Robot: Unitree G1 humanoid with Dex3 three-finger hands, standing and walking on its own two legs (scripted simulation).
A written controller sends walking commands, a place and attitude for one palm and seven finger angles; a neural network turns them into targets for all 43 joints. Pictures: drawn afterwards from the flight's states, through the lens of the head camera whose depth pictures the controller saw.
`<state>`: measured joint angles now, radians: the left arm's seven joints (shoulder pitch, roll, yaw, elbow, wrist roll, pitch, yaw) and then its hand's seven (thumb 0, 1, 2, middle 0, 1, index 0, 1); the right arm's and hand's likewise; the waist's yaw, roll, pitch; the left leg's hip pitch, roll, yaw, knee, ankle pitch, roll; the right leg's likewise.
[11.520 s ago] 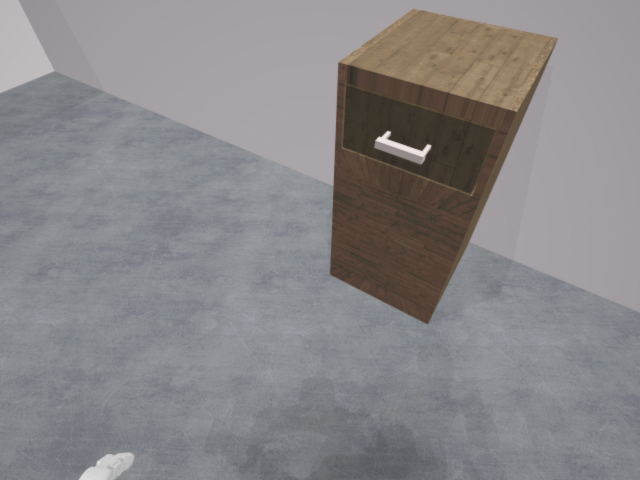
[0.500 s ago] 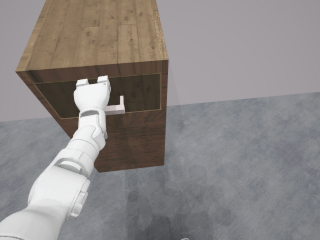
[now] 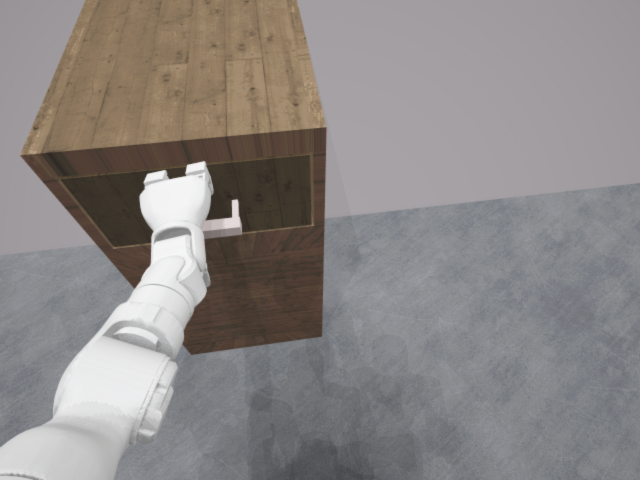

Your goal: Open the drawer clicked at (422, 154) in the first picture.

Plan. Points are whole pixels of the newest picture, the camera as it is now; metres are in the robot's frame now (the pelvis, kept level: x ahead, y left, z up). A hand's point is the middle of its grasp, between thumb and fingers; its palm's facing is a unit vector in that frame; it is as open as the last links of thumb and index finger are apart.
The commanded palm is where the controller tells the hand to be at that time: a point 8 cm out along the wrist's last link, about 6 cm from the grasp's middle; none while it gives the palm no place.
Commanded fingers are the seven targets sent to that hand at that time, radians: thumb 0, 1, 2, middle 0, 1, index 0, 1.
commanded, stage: move the hooked fingers above the handle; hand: left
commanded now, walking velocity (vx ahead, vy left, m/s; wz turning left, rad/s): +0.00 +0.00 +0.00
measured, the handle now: (202, 219) +0.52 +0.16 -0.04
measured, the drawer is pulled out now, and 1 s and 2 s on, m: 0.00 0.00 0.00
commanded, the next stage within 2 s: lower the fingers behind the handle in 1.54 s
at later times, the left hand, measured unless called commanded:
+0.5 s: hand (189, 221) +0.47 +0.16 +0.02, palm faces -0.05 -0.01 -1.00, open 13.8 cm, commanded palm +0.45 +0.15 +0.07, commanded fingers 0.00 -0.50 0.30 -0.30 -1.20 -0.30 -1.20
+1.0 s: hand (196, 219) +0.47 +0.15 +0.02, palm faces -0.06 -0.05 -1.00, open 13.7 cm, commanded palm +0.45 +0.15 +0.07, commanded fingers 0.00 -0.50 0.30 -0.30 -1.20 -0.30 -1.20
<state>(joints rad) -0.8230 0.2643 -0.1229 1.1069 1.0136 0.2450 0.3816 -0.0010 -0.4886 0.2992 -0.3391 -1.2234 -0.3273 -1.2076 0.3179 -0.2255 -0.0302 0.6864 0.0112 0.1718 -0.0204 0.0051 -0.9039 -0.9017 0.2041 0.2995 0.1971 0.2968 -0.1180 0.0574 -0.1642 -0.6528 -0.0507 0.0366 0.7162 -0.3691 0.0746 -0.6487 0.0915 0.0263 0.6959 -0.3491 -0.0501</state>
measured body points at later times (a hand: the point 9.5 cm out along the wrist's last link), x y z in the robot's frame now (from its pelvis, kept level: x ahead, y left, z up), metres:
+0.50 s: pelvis -0.01 +0.00 -0.01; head +0.08 -0.01 +0.44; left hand +0.47 +0.16 +0.07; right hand +0.04 -0.25 -0.15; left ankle -0.03 +0.07 -0.71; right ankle -0.02 -0.09 -0.71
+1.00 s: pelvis +0.00 -0.01 +0.00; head +0.08 -0.02 +0.44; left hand +0.47 +0.15 +0.08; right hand +0.04 -0.26 -0.14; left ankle -0.03 +0.07 -0.71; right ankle -0.02 -0.09 -0.71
